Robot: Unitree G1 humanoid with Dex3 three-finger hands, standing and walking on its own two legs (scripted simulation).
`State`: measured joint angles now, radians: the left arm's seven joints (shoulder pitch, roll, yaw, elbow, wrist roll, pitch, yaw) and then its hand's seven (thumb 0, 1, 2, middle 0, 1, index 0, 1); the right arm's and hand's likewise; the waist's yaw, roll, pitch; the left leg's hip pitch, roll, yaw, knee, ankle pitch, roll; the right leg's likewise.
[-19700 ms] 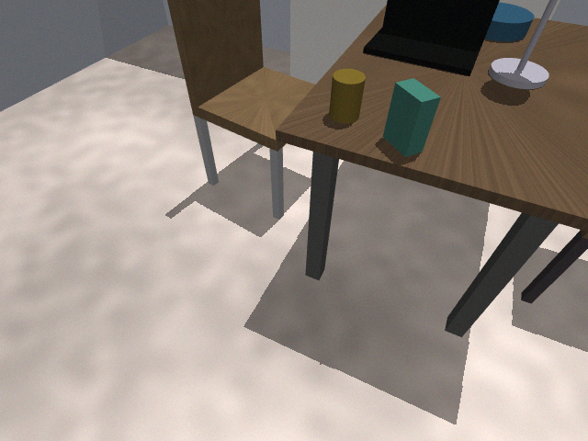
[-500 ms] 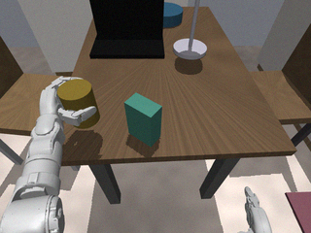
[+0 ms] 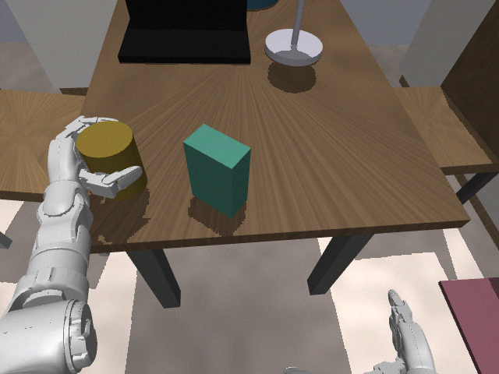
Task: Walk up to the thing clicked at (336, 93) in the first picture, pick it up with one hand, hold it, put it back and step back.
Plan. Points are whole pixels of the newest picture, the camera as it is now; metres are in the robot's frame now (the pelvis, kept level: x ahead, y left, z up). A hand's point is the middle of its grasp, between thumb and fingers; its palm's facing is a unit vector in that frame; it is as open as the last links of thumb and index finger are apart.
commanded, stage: lower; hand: left
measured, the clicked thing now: (115, 162) +0.46 +0.18 +0.08
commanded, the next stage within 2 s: loosen in 0.42 s
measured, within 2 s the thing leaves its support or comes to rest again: rests again in 0.34 s
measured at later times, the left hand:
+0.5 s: hand (114, 166) +0.47 +0.19 +0.05, palm faces +0.11 -0.99 +0.00, open 10.9 cm
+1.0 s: hand (113, 160) +0.48 +0.19 +0.06, palm faces +0.13 -0.99 +0.01, open 13.8 cm
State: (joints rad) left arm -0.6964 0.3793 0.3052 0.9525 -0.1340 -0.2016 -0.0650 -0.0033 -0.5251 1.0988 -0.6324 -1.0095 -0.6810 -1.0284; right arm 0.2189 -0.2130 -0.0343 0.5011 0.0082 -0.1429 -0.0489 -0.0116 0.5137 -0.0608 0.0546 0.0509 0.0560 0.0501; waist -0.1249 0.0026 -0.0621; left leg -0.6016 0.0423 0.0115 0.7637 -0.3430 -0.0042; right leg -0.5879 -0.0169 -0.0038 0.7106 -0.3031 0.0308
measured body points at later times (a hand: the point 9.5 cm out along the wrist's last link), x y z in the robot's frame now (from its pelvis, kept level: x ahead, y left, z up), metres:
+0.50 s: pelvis +0.00 +0.01 -0.02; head +0.08 +0.03 +0.42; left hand +0.46 +0.25 +0.06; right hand +0.15 -0.25 -0.06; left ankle +0.02 +0.12 -0.71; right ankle +0.03 -0.14 -0.71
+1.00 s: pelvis +0.00 +0.00 -0.03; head +0.08 +0.03 +0.41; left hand +0.47 +0.25 +0.06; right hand +0.15 -0.25 -0.06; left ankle +0.02 +0.12 -0.71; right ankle +0.03 -0.14 -0.71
